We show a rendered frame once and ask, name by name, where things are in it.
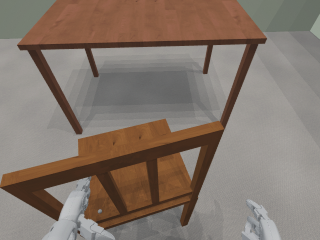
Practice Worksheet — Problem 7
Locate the chair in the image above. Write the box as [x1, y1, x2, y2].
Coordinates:
[0, 119, 225, 238]

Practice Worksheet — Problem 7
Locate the robot left hand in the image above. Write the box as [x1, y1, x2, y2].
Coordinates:
[58, 176, 115, 240]

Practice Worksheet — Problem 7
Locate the robot right hand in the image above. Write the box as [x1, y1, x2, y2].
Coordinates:
[241, 199, 282, 240]

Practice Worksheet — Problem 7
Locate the table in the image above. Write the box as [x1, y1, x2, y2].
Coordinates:
[17, 0, 267, 135]

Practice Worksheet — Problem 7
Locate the robot left forearm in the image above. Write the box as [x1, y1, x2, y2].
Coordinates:
[42, 219, 78, 240]

